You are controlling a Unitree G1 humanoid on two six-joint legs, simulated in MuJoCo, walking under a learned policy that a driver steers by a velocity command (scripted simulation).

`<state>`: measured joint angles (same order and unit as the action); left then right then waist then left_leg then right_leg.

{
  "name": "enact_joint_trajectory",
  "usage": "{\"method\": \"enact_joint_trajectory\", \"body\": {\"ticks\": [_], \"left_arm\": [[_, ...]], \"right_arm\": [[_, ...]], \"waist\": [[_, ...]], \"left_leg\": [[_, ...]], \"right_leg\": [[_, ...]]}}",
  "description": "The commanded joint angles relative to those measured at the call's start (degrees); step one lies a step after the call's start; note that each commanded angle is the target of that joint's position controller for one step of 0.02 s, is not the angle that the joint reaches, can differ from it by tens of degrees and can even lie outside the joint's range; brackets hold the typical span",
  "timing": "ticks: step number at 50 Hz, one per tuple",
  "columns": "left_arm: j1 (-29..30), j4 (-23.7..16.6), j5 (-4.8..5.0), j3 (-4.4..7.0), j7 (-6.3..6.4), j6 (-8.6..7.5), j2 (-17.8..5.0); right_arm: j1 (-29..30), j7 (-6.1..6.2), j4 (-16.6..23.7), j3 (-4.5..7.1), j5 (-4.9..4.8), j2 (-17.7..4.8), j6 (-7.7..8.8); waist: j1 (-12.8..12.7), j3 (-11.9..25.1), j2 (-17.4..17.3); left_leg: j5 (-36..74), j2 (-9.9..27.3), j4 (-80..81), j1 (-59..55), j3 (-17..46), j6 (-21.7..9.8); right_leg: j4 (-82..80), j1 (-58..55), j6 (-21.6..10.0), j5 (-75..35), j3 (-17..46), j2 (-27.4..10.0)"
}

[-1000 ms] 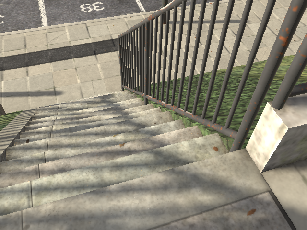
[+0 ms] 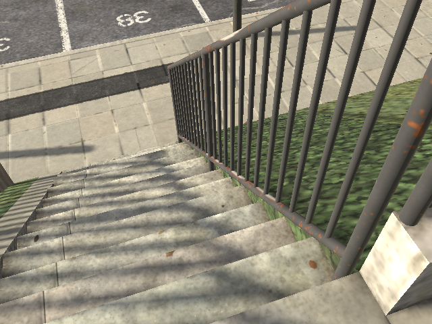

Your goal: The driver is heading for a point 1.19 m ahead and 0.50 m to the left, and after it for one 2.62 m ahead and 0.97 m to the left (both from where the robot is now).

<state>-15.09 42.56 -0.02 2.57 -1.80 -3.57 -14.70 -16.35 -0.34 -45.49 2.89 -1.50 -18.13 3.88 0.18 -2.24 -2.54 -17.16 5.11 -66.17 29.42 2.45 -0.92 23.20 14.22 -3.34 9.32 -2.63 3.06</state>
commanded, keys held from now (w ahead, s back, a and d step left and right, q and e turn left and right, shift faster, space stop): w+q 1.00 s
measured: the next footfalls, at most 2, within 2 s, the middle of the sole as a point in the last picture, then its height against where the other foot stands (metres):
left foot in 0.34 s outside the picture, level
right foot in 1.00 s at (232, 296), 0.18 m lower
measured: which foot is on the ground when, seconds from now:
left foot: up 0.00-0.32, down 0.34-1.00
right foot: down 0.00-0.34, up 0.36-0.98, down 1.00-1.00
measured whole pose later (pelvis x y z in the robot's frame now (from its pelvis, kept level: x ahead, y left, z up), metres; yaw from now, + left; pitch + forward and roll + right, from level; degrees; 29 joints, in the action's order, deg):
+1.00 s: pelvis +0.49 +0.06 -0.12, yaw +31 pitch +0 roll +4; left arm -12.9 38.0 -0.3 4.1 -2.0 -4.8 -16.5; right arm -25.3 4.9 -40.8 1.8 -1.8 -13.4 -1.6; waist 2.1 3.3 4.2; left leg -51.4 -15.9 -70.8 15.4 16.7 -3.8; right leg 22.1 19.2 -1.1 -24.5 8.7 -1.9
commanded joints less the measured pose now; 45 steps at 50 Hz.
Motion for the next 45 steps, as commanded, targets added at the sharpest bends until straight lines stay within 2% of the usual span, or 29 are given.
{"method": "enact_joint_trajectory", "body": {"ticks": [1, 4, 7, 10, 12, 14, 15, 16, 17, 18, 19, 20, 21, 22, 24, 26, 27, 29, 30, 31, 33, 35, 36, 38, 39, 40, 42, 44, 45], "left_arm": [[1.35, -2.08, -0.15, 1.74, 0.26, -2.56, -6.51], [-2.13, 0.75, -0.4, 2.06, 0.74, -3.24, -7.16], [-2.39, 1.98, -0.8, 2.23, 1.64, -2.95, -9.09], [-6.13, 4.43, -1.17, 2.46, 2.16, -2.47, -10.0], [-6.53, 5.31, -0.61, 2.21, 2.44, -1.07, -8.68], [-5.11, 5.13, 0.43, 2.68, 2.9, 0.55, -10.17], [-3.93, 4.75, 0.38, 2.95, 3.47, 1.19, -11.44], [-3.12, 4.3, 0.65, 2.46, 3.97, 1.76, -10.97], [-4.46, 3.23, -0.26, 2.08, 4.56, 1.76, -10.59], [-13.52, 1.99, -2.93, -0.13, 3.17, 0.35, -2.39], [-11.05, 1.71, -0.02, 0.94, 2.08, -1.98, -8.07], [-4.58, 0.55, 2.63, 2.4, 2.08, -2.7, -12.15], [-1.82, -0.23, 1.74, 2.24, 2.8, -2.6, -11.68], [-1.22, 0.01, 0.51, 2.36, 3.56, -1.98, -10.96], [-2.75, -0.5, -0.04, 2.59, 3.87, -0.76, -9.42], [-2.64, -1.16, -0.92, 2.85, 4.32, -0.07, -9.25], [-1.0, -2.13, -1.92, 2.47, 4.25, 0.05, -8.22], [1.06, -2.83, -2.24, 1.23, 3.98, 0.76, -4.98], [1.03, -2.54, -2.04, 0.87, 3.37, 0.83, -3.93], [-2.11, -0.73, -1.93, 1.49, 2.39, 0.21, -5.99], [0.15, -1.92, -1.5, 2.04, 2.0, -0.28, -6.96], [4.24, -4.21, -1.96, 1.97, 1.99, -0.93, -6.63], [8.25, -5.8, -0.77, 2.95, 1.65, -1.58, -8.76], [11.44, -7.37, -0.81, 2.86, 0.9, -2.47, -8.74], [11.27, -7.36, -0.98, 3.02, 0.5, -2.8, -9.06], [11.36, -7.48, -1.67, 3.07, 0.13, -2.92, -9.11], [9.61, -7.22, -3.47, 1.59, -0.51, -3.0, -4.31], [9.89, -9.0, -1.84, 1.29, -0.69, -2.01, -2.6], [9.95, -10.21, -0.92, 1.2, -0.37, -1.79, -3.1]], "right_arm": [[-3.71, 0.43, 2.53, 0.91, 0.23, -2.51, -0.85], [0.8, 0.58, 4.24, 0.68, 0.58, -2.14, -1.2], [8.89, -0.6, 7.03, 0.44, 0.99, -0.82, -0.32], [10.36, -1.64, 9.03, 0.18, 1.0, 1.03, -0.61], [10.87, -2.35, 10.77, 0.55, 0.79, -0.43, -1.07], [9.36, -2.84, 12.28, 0.9, 0.67, -1.28, -1.46], [4.87, -2.99, 11.78, 1.55, 0.88, -2.54, -1.48], [-4.12, -3.09, 9.66, 2.71, 0.9, -4.54, -1.27], [-11.58, -2.45, 8.57, 4.57, 0.67, -9.98, -1.2], [-8.47, -2.29, 9.55, 4.39, -0.44, -13.99, -1.02], [-11.92, -2.02, 10.22, 3.47, -0.15, -10.17, -1.01], [-9.67, -1.51, 10.2, 2.86, 0.42, -7.05, -1.1], [-5.12, -1.2, 11.48, 2.55, 0.87, -6.46, -0.94], [-1.93, -1.23, 12.73, 1.99, 1.34, -4.76, -0.76], [-0.19, -1.08, 13.62, 1.58, 1.83, -2.85, -0.55], [-0.96, -0.67, 13.08, 1.76, 1.35, -3.64, 0.01], [-1.9, -0.1, 12.58, 1.87, 1.09, -3.92, -0.18], [-5.56, 1.69, 10.51, 2.29, 1.05, -4.63, -2.26], [-6.23, 2.09, 10.3, 2.18, 0.58, -3.68, -3.11], [-6.33, 2.27, 10.62, 2.45, 1.49, -5.33, -2.94], [-5.61, 2.17, 11.18, 2.06, 1.16, -4.51, -2.92], [-6.5, 2.34, 11.26, 1.57, 1.1, -3.45, -3.15], [-12.75, 3.08, 8.65, 1.76, 0.61, -4.04, -2.55], [-13.98, 3.85, 8.09, 1.78, 0.22, -4.03, -2.1], [-13.69, 4.18, 7.86, 1.73, 0.01, -4.24, -2.18], [-11.53, 4.86, 7.89, 1.46, -0.07, -3.93, -2.18], [-8.01, 5.5, 7.46, 0.63, 0.17, -1.92, -3.18], [-8.9, 5.5, 6.71, 0.55, 0.26, -1.85, -4.37], [-8.67, 5.89, 7.46, 0.22, 0.14, -0.78, -4.64]], "waist": [[1.79, 0.76, 7.1], [0.09, -1.19, 6.6], [-2.29, -2.52, 3.86], [-3.16, -0.16, 6.24], [-2.57, -1.35, 5.79], [-1.09, -0.69, 6.14], [1.18, 2.11, 7.07], [6.08, 6.94, 6.36], [8.68, 11.77, -1.56], [-0.37, 15.66, -15.82], [3.61, 21.71, -12.79], [4.2, 11.9, -6.1], [2.0, 6.97, 0.09], [0.19, 4.66, 2.13], [-2.22, 5.07, 1.02], [-2.9, 4.26, 0.35], [-2.63, 4.76, 1.37], [-1.35, 7.75, -0.76], [-1.05, 9.31, 0.7], [-1.26, 12.07, 0.9], [-1.21, 9.06, 0.11], [-0.32, 5.63, -1.64], [1.68, 3.81, -2.85], [2.79, 2.41, -4.34], [2.42, 2.7, -4.61], [1.06, 0.91, -2.39], [1.15, 1.77, -2.25], [2.26, 1.1, -4.35], [1.84, -0.62, -4.17]], "left_leg": [[6.38, 3.41, 2.74, 6.71, 2.1, 0.95], [15.48, 2.98, 11.91, 10.62, 3.95, 1.06], [26.01, -0.06, 24.44, 7.4, 1.6, -0.05], [26.45, -2.12, 24.73, 0.93, -1.6, -0.16], [18.02, -2.07, 25.87, 4.97, -0.91, -1.66], [8.59, -3.2, 26.65, 5.1, -2.71, -3.74], [5.51, -5.35, 26.77, -0.82, -4.96, -4.81], [8.54, -8.08, 30.3, -13.24, -5.88, -6.44], [14.06, -2.07, 35.37, -26.96, 6.29, -9.45], [14.3, 8.71, 37.71, -43.08, 32.58, -18.79], [1.95, 12.39, 47.3, -44.84, 46.62, -22.83], [3.67, 10.86, 48.1, -38.68, 38.39, -20.24], [6.39, 9.02, 48.17, -29.99, 32.75, -18.08], [10.75, 6.63, 48.45, -23.14, 27.76, -16.88], [15.62, 3.28, 48.55, -17.71, 23.71, -16.26], [24.94, 2.2, 47.67, -15.55, 21.45, -16.18], [30.29, 1.79, 46.54, -15.98, 20.39, -15.97], [41.77, -0.57, 42.01, -18.37, 17.03, -15.04], [40.93, -1.07, 39.8, -19.14, 16.75, -15.33], [39.81, 0.02, 37.31, -18.61, 19.31, -15.74], [33.76, 0.0, 36.23, -17.28, 23.11, -15.85], [31.49, -0.39, 33.78, -18.04, 26.18, -15.31], [24.78, -0.11, 31.45, -26.79, 28.82, -14.55], [22.32, 0.47, 28.9, -31.25, 32.42, -14.48], [22.46, 0.25, 27.94, -29.32, 32.98, -14.58], [17.23, -3.89, 26.88, -18.29, 28.55, -13.73], [4.92, -9.35, 25.22, 1.09, 20.65, -11.22], [-2.76, -10.42, 22.08, 5.03, 22.4, -10.77], [-4.21, -10.24, 19.62, 3.31, 24.4, -10.63]], "right_leg": [[-15.87, -1.87, -10.97, -1.95, 13.85, -15.19], [-16.26, -3.53, -9.98, -5.3, 8.74, -15.14], [-14.68, -1.95, -7.13, -12.52, 2.23, -13.18], [-11.75, -2.48, -6.99, -14.92, -0.99, -14.47], [-8.59, -8.33, -6.25, -18.31, -0.79, -16.65], [-2.6, -13.5, -5.27, -29.77, -0.75, -18.37], [3.44, -13.77, -4.41, -39.57, -1.95, -17.89], [14.46, -11.53, -3.31, -44.28, -3.41, -16.29], [33.44, -1.6, -0.34, -30.29, -5.84, -12.13], [54.25, 20.91, 3.19, 22.42, -0.98, -0.69], [60.22, 28.5, 2.86, 23.27, 9.46, 0.2], [60.39, 32.24, 1.89, 19.08, 9.86, -2.19], [57.82, 30.81, 1.54, 14.1, 9.49, -4.31], [54.22, 27.83, 1.84, 11.09, 9.69, -6.1], [48.59, 22.42, 2.47, 8.68, 10.28, -7.72], [43.12, 21.62, 3.8, 6.94, 9.56, -7.65], [37.95, 22.68, 4.12, 5.55, 9.19, -7.43], [34.39, 23.0, 4.9, -0.21, 7.53, -6.3], [33.98, 23.69, 4.76, -3.04, 7.35, -5.82], [39.08, 21.97, 3.47, -10.42, 7.62, -5.63], [40.58, 26.78, 2.44, -8.81, 8.37, -5.67], [40.06, 31.28, 1.84, -7.13, 9.14, -5.37], [36.0, 41.24, 1.51, -8.76, 13.82, -6.3], [29.89, 47.05, 1.78, -10.04, 15.79, -6.32], [27.62, 45.11, 1.55, -12.53, 15.98, -5.7], [19.9, 36.4, 1.53, -21.54, 13.93, -4.11], [13.75, 13.06, 1.41, -39.96, 7.97, -0.5], [12.67, 4.83, 2.51, -38.19, 8.65, 0.09], [8.68, 5.55, 2.52, -37.2, 10.56, -1.8]]}}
